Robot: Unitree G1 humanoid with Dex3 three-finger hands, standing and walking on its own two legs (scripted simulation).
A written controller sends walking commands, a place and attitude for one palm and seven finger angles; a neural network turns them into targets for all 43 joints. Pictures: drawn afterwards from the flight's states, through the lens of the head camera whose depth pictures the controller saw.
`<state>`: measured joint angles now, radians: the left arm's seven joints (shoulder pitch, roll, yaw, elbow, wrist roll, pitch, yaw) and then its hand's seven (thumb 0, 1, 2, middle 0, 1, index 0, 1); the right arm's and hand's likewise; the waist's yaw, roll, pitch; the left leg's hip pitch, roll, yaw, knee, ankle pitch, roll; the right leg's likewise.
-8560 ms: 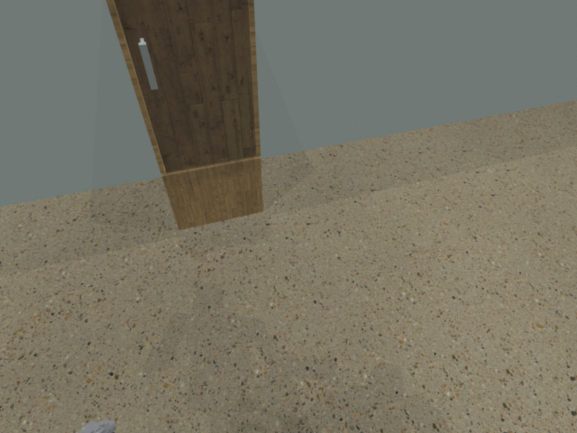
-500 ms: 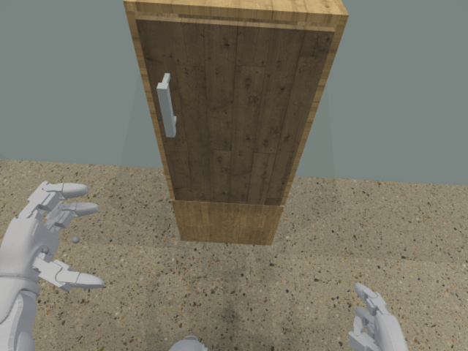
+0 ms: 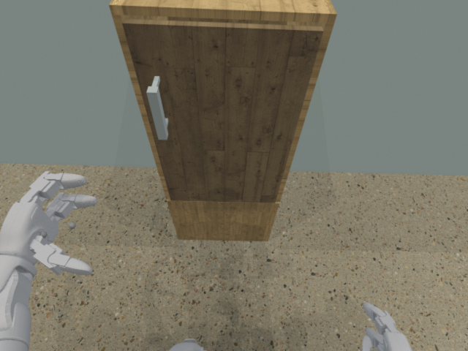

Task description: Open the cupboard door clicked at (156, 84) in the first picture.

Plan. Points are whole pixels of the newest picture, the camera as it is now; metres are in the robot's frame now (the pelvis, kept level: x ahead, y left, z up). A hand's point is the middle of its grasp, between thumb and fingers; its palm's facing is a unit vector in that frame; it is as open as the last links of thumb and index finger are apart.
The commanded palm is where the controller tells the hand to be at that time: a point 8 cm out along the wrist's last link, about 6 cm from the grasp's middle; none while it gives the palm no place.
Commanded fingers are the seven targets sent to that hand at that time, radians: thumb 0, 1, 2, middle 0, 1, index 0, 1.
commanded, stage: raise the hand with hooked fingers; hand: left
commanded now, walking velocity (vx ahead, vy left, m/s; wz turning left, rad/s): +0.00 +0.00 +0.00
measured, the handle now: (159, 109) +0.58 +0.19 +0.06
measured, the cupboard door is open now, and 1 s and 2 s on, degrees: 0 0 0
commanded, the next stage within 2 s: move the hooked fingers beside the handle in 0.28 s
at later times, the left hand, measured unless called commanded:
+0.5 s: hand (74, 220) +0.30 +0.27 +0.07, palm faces +0.06 -1.00 -0.01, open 14.0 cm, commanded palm +0.28 +0.31 +0.07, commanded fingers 0.00 -0.50 0.30 -0.30 -1.20 -0.30 -1.20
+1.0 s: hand (100, 175) +0.39 +0.26 +0.06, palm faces +0.04 -1.00 -0.02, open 14.0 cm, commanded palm +0.37 +0.31 +0.07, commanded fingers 0.00 -0.50 0.30 -0.30 -1.20 -0.30 -1.20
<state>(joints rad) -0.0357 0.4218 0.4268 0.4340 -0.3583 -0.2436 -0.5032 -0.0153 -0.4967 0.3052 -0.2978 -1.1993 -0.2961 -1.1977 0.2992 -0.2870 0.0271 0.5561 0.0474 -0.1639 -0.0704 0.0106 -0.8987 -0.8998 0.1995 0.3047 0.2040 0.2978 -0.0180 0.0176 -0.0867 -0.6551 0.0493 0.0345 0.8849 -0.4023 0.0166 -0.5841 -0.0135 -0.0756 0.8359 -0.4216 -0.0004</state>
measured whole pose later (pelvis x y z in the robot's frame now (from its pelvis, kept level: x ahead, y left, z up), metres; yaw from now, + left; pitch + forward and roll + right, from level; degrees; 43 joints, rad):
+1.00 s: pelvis +0.00 -0.01 -0.01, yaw -1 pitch +14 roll -2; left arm -0.43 0.49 0.45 0.81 -0.25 -0.33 -0.45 -0.02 -0.50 0.31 -0.30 -1.20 -0.30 -1.20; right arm 0.34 -0.28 0.02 0.61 0.04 -0.08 -0.06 0.01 -0.90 -0.90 0.20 0.30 0.20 0.30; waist -0.06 0.01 -0.08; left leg -0.75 0.06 0.03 0.93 -0.42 0.01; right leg -0.68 0.00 -0.07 0.88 -0.44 -0.01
